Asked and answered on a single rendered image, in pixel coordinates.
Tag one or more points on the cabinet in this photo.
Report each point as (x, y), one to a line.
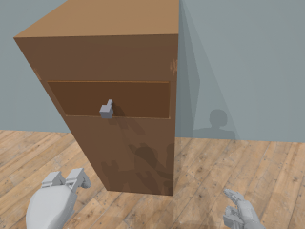
(113, 40)

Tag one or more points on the drawer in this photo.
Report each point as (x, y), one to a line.
(130, 98)

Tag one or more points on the robot right hand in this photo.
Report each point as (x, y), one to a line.
(245, 212)

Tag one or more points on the robot left hand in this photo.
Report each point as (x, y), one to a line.
(52, 205)

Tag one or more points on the handle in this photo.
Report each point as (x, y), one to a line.
(106, 111)

